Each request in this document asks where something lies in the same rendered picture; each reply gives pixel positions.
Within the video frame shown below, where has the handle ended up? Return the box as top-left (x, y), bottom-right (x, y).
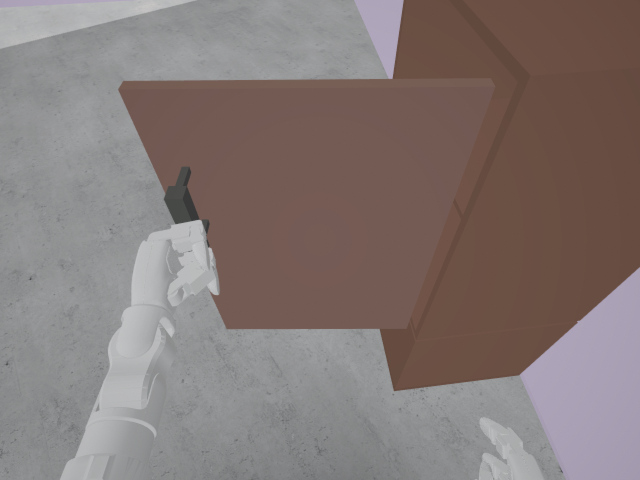
top-left (164, 167), bottom-right (210, 252)

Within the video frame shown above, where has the robot left hand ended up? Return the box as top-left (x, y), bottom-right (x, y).
top-left (131, 220), bottom-right (220, 316)

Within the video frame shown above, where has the robot left forearm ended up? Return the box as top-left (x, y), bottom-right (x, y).
top-left (60, 304), bottom-right (176, 480)

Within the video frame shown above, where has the robot right hand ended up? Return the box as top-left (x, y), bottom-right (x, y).
top-left (475, 417), bottom-right (546, 480)

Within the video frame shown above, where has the cupboard door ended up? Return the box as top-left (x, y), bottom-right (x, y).
top-left (118, 78), bottom-right (495, 329)

